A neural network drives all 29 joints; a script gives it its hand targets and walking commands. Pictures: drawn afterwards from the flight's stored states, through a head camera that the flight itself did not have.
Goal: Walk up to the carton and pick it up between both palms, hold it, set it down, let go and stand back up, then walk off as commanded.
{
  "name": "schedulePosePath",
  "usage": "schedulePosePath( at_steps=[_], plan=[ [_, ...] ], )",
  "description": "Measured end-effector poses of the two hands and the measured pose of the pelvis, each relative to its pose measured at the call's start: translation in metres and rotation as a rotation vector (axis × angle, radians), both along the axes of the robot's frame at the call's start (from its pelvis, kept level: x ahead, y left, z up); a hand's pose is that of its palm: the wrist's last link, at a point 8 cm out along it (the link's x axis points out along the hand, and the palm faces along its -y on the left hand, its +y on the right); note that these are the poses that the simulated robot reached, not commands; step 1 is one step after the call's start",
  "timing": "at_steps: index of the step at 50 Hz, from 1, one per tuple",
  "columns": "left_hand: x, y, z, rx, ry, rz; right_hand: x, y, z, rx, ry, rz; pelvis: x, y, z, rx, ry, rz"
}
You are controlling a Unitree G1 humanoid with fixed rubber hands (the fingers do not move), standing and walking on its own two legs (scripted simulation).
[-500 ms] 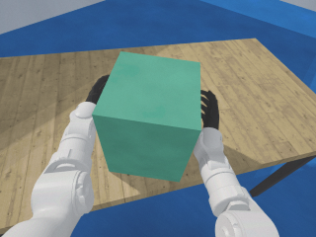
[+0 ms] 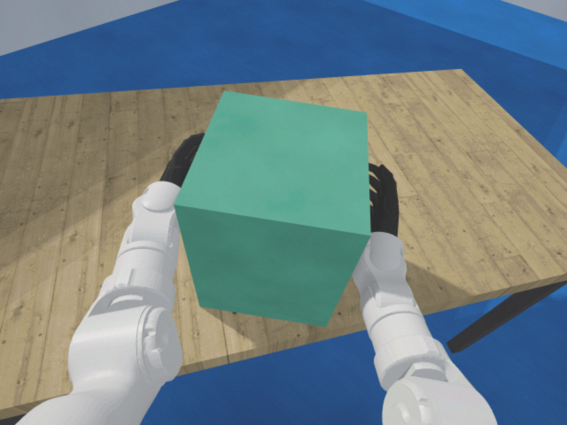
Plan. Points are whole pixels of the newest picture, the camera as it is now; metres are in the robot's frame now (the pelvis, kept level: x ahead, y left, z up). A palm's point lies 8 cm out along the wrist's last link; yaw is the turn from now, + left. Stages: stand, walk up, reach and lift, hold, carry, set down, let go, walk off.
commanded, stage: reach and lift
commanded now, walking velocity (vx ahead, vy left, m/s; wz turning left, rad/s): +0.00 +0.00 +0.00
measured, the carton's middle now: (277, 215) +0.41 -0.01 +0.06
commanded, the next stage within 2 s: none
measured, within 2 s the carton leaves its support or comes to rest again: leaves its support in 0.38 s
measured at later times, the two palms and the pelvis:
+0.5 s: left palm (181, 181) +0.44 +0.13 +0.10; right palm (390, 228) +0.35 -0.15 +0.09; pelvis -0.01 +0.00 +0.00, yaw +0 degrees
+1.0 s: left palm (186, 191) +0.41 +0.12 +0.12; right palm (408, 233) +0.33 -0.17 +0.11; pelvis -0.03 +0.00 +0.00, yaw +0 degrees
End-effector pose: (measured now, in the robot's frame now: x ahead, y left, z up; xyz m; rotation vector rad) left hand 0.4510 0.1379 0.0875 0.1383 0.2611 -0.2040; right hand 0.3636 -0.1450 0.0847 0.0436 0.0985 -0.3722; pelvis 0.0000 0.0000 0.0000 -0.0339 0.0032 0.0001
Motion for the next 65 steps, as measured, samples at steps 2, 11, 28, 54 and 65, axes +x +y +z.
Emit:
schedulePosePath(
  at_steps=[2, 11, 28, 54, 65],
  plan=[
    [0.000, 0.000, 0.000, 0.000, 0.000, 0.000, 0.000, 0.000, 0.000, -0.001, -0.001, 0.000, 0.000, 0.000, 0.000, 0.000, 0.000, 0.000],
    [0.000, -0.002, 0.002, -0.003, -0.002, 0.000, -0.001, -0.001, 0.000, -0.006, -0.011, -0.003, 0.000, 0.000, 0.000, -0.001, 0.000, 0.001],
    [-0.013, -0.011, 0.015, -0.031, -0.044, 0.026, -0.013, -0.010, 0.005, -0.061, -0.055, 0.001, -0.009, -0.001, 0.000, 0.000, -0.012, 0.002],
    [-0.048, -0.018, 0.041, 0.016, -0.004, 0.108, -0.028, -0.020, 0.032, -0.017, -0.007, 0.065, -0.029, -0.003, 0.000, 0.003, -0.037, 0.004],
    [-0.052, -0.010, 0.062, 0.010, -0.021, 0.161, -0.015, -0.015, 0.063, -0.005, -0.024, 0.120, -0.031, -0.003, 0.000, 0.003, -0.040, 0.004]
  ],
)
